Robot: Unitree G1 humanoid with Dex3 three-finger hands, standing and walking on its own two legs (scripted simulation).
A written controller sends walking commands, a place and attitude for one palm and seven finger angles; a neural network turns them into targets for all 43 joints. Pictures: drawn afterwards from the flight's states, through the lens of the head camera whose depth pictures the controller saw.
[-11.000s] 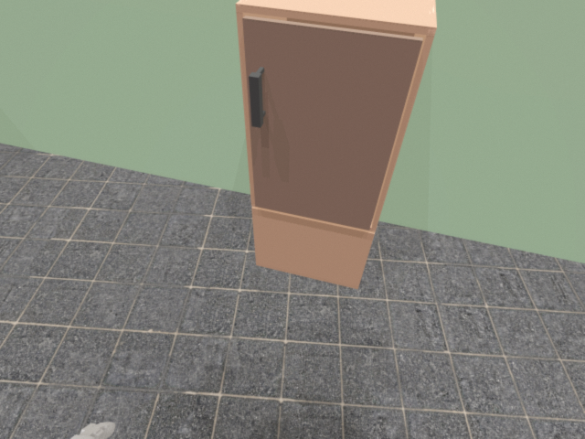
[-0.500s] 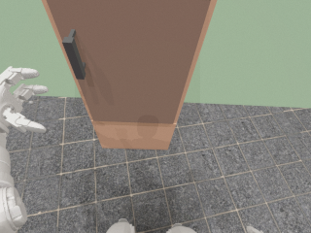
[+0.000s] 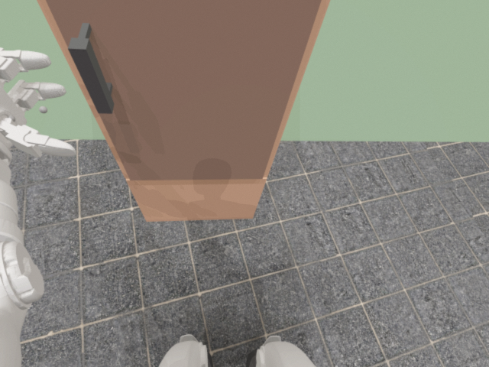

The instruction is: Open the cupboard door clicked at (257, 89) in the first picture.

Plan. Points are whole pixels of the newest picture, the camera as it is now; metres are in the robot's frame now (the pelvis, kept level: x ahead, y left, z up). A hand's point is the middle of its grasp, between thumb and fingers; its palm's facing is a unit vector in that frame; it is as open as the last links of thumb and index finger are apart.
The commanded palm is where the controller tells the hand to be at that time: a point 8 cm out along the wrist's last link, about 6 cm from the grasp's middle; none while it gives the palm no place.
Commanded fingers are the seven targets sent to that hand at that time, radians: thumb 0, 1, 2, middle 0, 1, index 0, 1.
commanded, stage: move the hooked fingers beside the handle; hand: left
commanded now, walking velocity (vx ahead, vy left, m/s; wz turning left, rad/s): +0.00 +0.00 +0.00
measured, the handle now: (96, 70) +0.58 +0.23 +0.08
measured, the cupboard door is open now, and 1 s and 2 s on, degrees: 0 0 0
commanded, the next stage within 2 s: slide the fingers in behind the handle in 1.14 s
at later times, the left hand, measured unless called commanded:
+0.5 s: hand (51, 81) +0.53 +0.28 +0.10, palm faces +0.03 -1.00 -0.03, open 14.0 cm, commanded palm +0.52 +0.31 +0.09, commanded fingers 0.00 -0.50 0.30 -0.30 -1.20 -0.30 -1.20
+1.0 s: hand (45, 90) +0.52 +0.28 +0.09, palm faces +0.04 -1.00 -0.01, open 14.0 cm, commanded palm +0.51 +0.32 +0.08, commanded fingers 0.00 -0.50 0.30 -0.30 -1.20 -0.30 -1.20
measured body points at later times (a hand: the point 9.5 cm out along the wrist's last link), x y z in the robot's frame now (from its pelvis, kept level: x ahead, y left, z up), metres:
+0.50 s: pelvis +0.01 -0.01 -0.01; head +0.16 +0.02 +0.41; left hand +0.53 +0.33 +0.10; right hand -0.04 -0.29 -0.09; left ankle +0.01 +0.06 -0.69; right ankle +0.00 -0.12 -0.69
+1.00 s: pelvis +0.01 -0.01 -0.01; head +0.15 +0.04 +0.41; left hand +0.51 +0.34 +0.10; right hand +0.00 -0.28 -0.10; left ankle +0.01 +0.06 -0.69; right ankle +0.00 -0.12 -0.69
